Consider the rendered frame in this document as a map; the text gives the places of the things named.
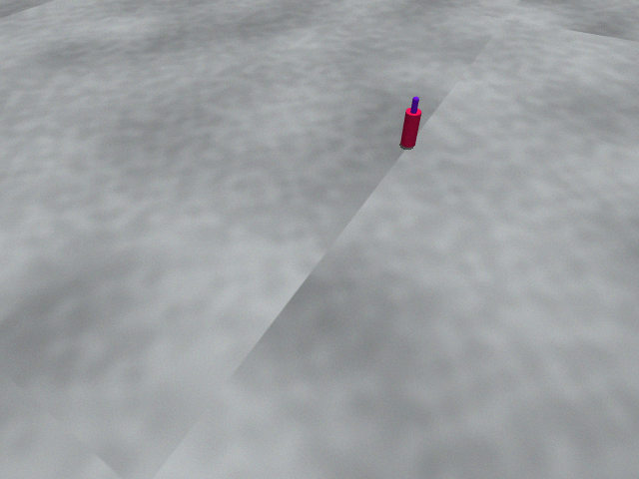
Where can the bottle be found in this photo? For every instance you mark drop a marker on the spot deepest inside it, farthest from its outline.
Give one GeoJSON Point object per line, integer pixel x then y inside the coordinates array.
{"type": "Point", "coordinates": [411, 124]}

